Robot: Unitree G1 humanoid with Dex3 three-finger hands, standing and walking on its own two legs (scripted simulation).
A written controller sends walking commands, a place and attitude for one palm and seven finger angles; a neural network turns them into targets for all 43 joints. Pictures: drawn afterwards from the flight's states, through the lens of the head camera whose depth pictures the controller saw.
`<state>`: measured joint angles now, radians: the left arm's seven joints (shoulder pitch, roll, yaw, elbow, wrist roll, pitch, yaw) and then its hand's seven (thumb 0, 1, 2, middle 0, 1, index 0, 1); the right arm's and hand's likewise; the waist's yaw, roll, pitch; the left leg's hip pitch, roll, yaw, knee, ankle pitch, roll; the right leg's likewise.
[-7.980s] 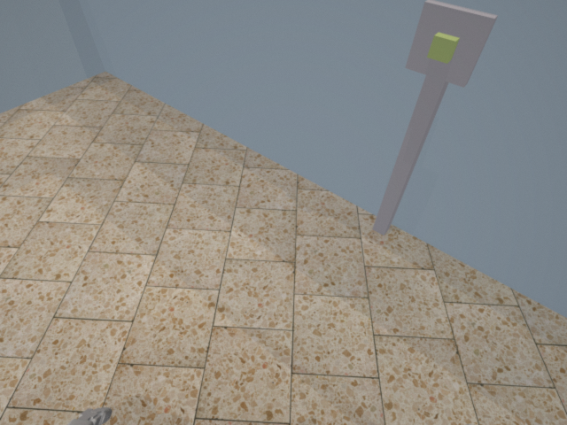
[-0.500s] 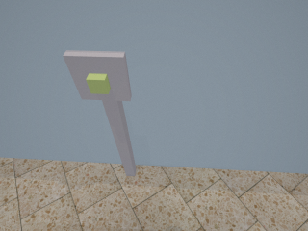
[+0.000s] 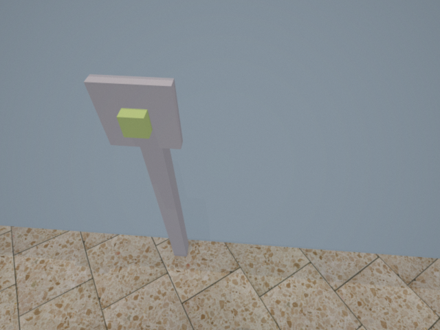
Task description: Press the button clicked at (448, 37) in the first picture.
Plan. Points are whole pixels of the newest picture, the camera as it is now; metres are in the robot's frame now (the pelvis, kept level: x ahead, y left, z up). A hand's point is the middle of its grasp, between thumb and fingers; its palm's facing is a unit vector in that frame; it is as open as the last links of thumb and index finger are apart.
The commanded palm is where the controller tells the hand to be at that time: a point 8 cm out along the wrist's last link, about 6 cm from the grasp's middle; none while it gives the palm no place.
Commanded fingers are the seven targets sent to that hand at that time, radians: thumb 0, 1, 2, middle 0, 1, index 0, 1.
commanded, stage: raise the hand and make a fist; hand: left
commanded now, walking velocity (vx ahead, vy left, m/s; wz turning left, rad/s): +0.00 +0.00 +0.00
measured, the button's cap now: (135, 122) +0.51 +0.22 +0.09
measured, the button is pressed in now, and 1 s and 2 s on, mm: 0 0 0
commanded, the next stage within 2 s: none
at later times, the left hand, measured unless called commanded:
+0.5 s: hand out of the picture +0.13 +0.18 -0.04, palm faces +0.02 -1.00 +0.03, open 5.3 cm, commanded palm +0.11 +0.24 -0.03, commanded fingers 0.00 0.90 0.90 -0.83 -0.99 -0.83 -0.99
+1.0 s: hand (95, 305) +0.16 +0.21 +0.01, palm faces +0.00 -1.00 -0.06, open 3.1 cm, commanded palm +0.12 +0.27 +0.02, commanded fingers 0.00 0.90 0.90 -1.30 -1.50 -1.30 -1.50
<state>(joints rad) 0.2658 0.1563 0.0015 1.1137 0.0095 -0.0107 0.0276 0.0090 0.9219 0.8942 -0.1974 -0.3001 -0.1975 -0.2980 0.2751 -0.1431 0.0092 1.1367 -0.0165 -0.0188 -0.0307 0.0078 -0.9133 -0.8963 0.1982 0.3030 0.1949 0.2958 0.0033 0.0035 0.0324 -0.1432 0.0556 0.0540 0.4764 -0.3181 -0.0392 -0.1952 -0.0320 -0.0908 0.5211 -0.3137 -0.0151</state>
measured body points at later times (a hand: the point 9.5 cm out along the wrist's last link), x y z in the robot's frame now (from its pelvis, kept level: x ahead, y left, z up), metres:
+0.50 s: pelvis -0.05 +0.00 -0.07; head -0.01 +0.01 +0.38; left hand +0.12 +0.23 -0.04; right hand +0.20 -0.24 -0.08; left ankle -0.04 +0.14 -0.74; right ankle -0.02 -0.10 -0.74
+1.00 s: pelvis -0.05 +0.03 -0.05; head -0.01 +0.03 +0.40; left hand +0.15 +0.27 +0.02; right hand +0.10 -0.21 -0.13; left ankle -0.04 +0.14 -0.74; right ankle -0.02 -0.10 -0.74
